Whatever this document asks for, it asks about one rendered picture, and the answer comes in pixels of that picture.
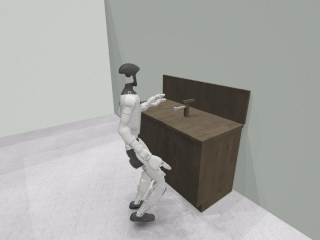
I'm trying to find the robot right forearm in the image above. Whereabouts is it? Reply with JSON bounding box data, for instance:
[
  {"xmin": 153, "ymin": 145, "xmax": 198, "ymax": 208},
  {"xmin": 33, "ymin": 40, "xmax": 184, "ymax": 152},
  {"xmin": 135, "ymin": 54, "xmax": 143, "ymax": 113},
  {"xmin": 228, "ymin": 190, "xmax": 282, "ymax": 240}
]
[{"xmin": 120, "ymin": 128, "xmax": 152, "ymax": 161}]

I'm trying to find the right robot hand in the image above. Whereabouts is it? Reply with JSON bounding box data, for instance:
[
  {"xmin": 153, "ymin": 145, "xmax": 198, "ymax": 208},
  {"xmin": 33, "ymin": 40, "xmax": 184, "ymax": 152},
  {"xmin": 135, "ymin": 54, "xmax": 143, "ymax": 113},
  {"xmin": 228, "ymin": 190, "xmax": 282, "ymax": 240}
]
[{"xmin": 147, "ymin": 155, "xmax": 171, "ymax": 176}]

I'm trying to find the right robot shin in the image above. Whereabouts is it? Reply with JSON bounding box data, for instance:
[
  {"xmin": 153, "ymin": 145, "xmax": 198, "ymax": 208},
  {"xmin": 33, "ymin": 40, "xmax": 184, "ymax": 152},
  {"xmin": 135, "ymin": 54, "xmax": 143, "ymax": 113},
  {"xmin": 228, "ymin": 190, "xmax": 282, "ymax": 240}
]
[{"xmin": 137, "ymin": 184, "xmax": 167, "ymax": 217}]

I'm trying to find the tap lever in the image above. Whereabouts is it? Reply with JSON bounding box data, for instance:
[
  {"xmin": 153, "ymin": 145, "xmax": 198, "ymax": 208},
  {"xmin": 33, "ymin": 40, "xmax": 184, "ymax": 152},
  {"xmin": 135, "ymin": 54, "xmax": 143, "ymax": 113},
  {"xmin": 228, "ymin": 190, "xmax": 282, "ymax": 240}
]
[{"xmin": 173, "ymin": 105, "xmax": 186, "ymax": 111}]

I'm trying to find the robot right upper arm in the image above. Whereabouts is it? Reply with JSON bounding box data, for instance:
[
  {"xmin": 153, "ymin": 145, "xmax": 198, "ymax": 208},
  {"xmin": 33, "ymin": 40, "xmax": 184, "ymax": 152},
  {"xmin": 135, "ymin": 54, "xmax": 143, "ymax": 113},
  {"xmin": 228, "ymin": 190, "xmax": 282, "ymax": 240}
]
[{"xmin": 118, "ymin": 95, "xmax": 137, "ymax": 136}]

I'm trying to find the left robot hand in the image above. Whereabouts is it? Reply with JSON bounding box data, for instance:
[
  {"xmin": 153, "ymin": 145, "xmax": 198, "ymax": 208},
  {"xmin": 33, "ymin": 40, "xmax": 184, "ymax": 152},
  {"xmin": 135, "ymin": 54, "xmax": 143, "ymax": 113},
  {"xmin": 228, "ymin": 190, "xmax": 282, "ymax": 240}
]
[{"xmin": 147, "ymin": 94, "xmax": 166, "ymax": 107}]

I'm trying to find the robot left upper arm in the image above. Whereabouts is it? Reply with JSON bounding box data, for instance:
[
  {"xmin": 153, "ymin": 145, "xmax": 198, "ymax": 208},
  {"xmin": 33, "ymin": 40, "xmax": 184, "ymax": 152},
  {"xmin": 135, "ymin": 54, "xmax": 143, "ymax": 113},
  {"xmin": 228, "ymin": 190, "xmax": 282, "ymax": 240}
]
[{"xmin": 117, "ymin": 107, "xmax": 121, "ymax": 118}]

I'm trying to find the humanoid robot torso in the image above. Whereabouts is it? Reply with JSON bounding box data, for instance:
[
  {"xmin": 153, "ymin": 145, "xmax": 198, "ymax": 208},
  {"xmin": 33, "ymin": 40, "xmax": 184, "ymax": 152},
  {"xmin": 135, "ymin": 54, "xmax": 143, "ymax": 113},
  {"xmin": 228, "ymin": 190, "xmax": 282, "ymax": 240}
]
[{"xmin": 119, "ymin": 91, "xmax": 142, "ymax": 158}]

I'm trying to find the counter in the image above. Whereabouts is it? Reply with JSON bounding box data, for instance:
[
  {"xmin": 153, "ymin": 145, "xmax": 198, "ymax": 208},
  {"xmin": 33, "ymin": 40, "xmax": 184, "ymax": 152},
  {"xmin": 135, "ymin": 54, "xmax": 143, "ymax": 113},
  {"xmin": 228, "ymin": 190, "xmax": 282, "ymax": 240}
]
[{"xmin": 138, "ymin": 74, "xmax": 251, "ymax": 213}]

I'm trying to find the robot left forearm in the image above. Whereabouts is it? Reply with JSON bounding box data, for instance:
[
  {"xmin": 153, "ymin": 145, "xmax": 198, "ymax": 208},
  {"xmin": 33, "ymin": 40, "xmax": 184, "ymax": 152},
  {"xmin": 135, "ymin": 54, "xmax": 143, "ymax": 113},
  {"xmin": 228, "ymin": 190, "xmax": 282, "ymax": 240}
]
[{"xmin": 141, "ymin": 102, "xmax": 149, "ymax": 111}]

